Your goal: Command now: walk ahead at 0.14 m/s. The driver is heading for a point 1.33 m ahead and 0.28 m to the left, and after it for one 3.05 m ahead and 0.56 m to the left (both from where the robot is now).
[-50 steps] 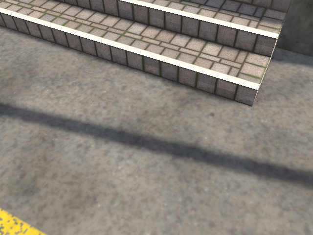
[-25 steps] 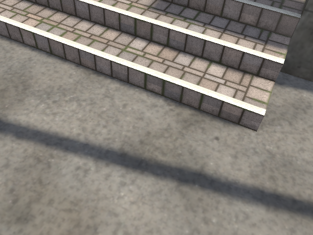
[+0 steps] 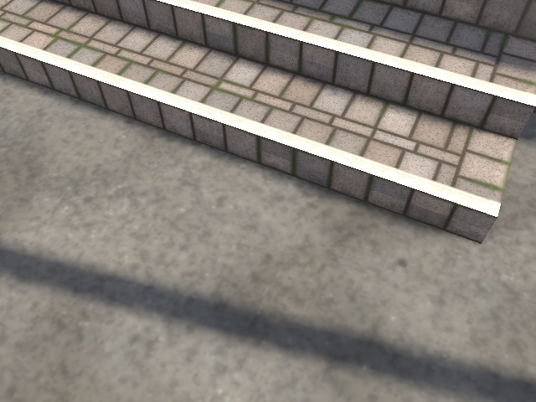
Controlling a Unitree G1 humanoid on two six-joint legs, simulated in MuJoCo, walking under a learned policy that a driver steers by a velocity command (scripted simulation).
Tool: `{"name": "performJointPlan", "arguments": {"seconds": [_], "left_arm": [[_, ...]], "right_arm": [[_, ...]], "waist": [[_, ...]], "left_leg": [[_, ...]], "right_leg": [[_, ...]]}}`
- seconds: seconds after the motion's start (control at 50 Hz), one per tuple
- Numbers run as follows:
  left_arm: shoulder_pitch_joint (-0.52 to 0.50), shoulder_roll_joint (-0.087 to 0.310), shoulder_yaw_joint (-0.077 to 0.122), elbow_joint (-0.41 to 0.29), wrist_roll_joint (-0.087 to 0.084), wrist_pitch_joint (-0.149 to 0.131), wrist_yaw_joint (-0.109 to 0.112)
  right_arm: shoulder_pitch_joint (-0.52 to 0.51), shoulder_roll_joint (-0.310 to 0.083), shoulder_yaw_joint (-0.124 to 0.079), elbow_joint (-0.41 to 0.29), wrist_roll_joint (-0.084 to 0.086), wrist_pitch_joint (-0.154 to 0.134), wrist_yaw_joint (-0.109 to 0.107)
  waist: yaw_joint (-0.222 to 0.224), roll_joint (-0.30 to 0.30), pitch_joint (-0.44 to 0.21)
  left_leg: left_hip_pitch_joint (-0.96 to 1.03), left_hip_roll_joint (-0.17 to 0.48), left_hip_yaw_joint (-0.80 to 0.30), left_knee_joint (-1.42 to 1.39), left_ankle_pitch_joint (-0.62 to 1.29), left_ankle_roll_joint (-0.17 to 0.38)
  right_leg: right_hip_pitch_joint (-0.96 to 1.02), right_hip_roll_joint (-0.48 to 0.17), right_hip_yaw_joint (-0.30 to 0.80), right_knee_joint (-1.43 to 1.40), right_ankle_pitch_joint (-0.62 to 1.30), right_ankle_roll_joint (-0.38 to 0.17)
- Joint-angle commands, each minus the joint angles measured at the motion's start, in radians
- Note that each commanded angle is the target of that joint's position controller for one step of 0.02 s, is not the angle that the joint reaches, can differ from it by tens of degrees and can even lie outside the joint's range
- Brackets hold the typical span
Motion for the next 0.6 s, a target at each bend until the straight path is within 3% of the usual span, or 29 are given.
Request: {"name": "performJointPlan", "arguments": {"seconds": [0.02,0.04,0.08,0.1,0.14,0.18,0.22,0.26,0.28,0.3,0.32,0.34,0.38,0.42,0.5,0.6], "left_arm": [[0.072,0.073,0.003,-0.006,-0.010,0.005,0.007],[0.054,0.074,0.002,0.006,0.005,0.004,0.007],[0.036,0.083,0.001,0.027,0.028,0.005,0.009],[0.039,0.091,0.001,0.035,0.035,0.004,0.014],[0.055,0.116,0.007,0.044,0.028,0.012,0.025],[0.050,0.133,0.009,0.048,0.009,0.030,0.035],[0.047,0.117,0.002,0.057,-0.005,0.045,0.041],[0.097,0.084,-0.011,0.083,-0.006,0.053,0.044],[0.160,0.095,-0.002,0.091,-0.007,0.059,0.050],[0.159,0.092,-0.003,0.098,-0.002,0.066,0.059],[0.164,0.093,-0.002,0.103,0.000,0.070,0.064],[0.175,0.084,-0.003,0.113,0.001,0.073,0.068],[0.191,0.083,-0.003,0.131,0.006,0.075,0.069],[0.186,0.078,-0.005,0.142,0.003,0.071,0.065],[0.174,0.079,-0.005,0.158,-0.006,0.069,0.062],[0.186,0.077,-0.005,0.183,-0.010,0.080,0.065]], "right_arm": [[0.044,-0.097,-0.030,-0.044,0.001,0.009,-0.017],[0.060,-0.073,-0.031,-0.048,-0.008,0.027,-0.025],[0.088,-0.016,-0.023,-0.047,-0.008,0.051,-0.037],[0.075,-0.010,-0.021,-0.053,-0.009,0.058,-0.044],[0.038,-0.029,-0.022,-0.063,-0.015,0.073,-0.049],[0.013,-0.055,-0.031,-0.064,-0.015,0.090,-0.044],[-0.015,-0.063,-0.037,-0.065,-0.029,0.098,-0.039],[-0.038,-0.085,-0.038,-0.083,-0.041,0.095,-0.041],[-0.074,-0.157,-0.053,-0.081,-0.028,0.090,-0.045],[-0.091,-0.133,-0.053,-0.069,-0.022,0.079,-0.041],[-0.106,-0.095,-0.045,-0.065,-0.027,0.068,-0.038],[-0.125,-0.082,-0.043,-0.063,-0.028,0.057,-0.035],[-0.131,-0.064,-0.040,-0.060,-0.022,0.039,-0.030],[-0.104,-0.071,-0.042,-0.048,-0.014,0.032,-0.028],[-0.078,-0.072,-0.041,-0.035,-0.013,0.034,-0.027],[-0.071,-0.066,-0.039,-0.026,-0.011,0.044,-0.025]], "waist": [[0.034,-0.004,-0.195],[0.003,-0.031,-0.168],[-0.033,-0.084,-0.138],[-0.034,-0.103,-0.140],[-0.019,-0.111,-0.177],[-0.017,-0.110,-0.175],[-0.024,-0.108,-0.111],[-0.009,-0.054,-0.024],[0.059,0.061,0.019],[0.057,0.125,0.031],[0.063,0.141,0.028],[0.073,0.145,0.017],[0.071,0.103,-0.012],[0.058,0.058,-0.041],[0.042,0.019,-0.080],[0.041,-0.004,-0.080]], "left_leg": [[-0.269,0.103,-0.019,0.141,0.070,-0.023],[-0.173,0.127,-0.018,0.064,0.109,-0.025],[-0.059,0.121,0.016,-0.111,0.126,-0.028],[-0.039,0.114,0.027,-0.195,0.123,-0.032],[-0.003,0.113,0.034,-0.325,0.188,-0.030],[0.061,0.104,0.052,-0.429,0.319,-0.019],[0.119,0.083,0.077,-0.528,0.373,0.005],[0.086,0.140,0.011,-0.682,0.357,0.047],[-0.035,0.153,-0.015,-0.720,0.207,0.078],[-0.159,0.135,-0.017,-0.775,0.059,0.080],[-0.198,0.130,-0.019,-0.810,0.029,0.065],[-0.202,0.126,-0.018,-0.817,0.066,0.048],[-0.148,0.119,-0.008,-0.791,0.186,0.036],[-0.084,0.112,0.003,-0.753,0.313,0.039],[-0.014,0.102,0.021,-0.709,0.471,0.051],[0.008,0.093,0.033,-0.693,0.552,0.055]], "right_leg": [[0.352,-0.311,0.298,-0.189,0.476,-0.227],[0.231,-0.277,0.244,-0.222,0.429,-0.209],[0.096,-0.225,0.154,-0.253,0.425,-0.196],[0.080,-0.218,0.136,-0.254,0.435,-0.201],[0.096,-0.224,0.147,-0.261,0.268,-0.201],[0.060,-0.219,0.166,-0.292,-0.084,-0.174],[-0.017,-0.185,0.171,-0.306,-0.390,-0.112],[-0.031,-0.133,0.160,-0.264,-0.509,-0.023],[0.024,-0.066,0.095,-0.226,-0.432,0.008],[0.147,-0.042,0.054,-0.173,-0.338,0.025],[0.211,-0.041,0.048,-0.135,-0.276,0.027],[0.247,-0.044,0.044,-0.113,-0.231,0.023],[0.254,-0.051,0.046,-0.099,-0.172,0.016],[0.251,-0.056,0.049,-0.096,-0.119,0.015],[0.266,-0.062,0.049,-0.077,-0.022,0.021],[0.287,-0.065,0.048,-0.056,0.039,0.026]]}}
Next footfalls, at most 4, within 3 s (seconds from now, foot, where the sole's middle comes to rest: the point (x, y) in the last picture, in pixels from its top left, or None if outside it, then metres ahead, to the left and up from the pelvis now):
0.26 left None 0.13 0.14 -0.76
2.04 left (228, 337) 0.60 0.12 -0.76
2.52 right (302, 250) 0.84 -0.09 -0.76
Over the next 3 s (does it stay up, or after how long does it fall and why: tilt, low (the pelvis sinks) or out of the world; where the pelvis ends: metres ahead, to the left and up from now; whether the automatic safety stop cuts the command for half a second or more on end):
stays up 0.89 0.06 0.01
